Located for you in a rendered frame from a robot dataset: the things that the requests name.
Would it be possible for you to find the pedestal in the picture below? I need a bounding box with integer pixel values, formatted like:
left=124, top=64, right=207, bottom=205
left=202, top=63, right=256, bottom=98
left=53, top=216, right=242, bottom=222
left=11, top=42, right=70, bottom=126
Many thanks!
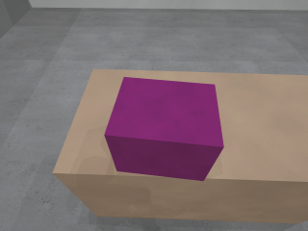
left=52, top=68, right=308, bottom=224

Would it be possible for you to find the carton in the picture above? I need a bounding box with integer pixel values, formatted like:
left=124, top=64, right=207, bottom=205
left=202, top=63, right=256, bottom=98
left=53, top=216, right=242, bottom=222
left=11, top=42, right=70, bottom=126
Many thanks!
left=104, top=77, right=224, bottom=181

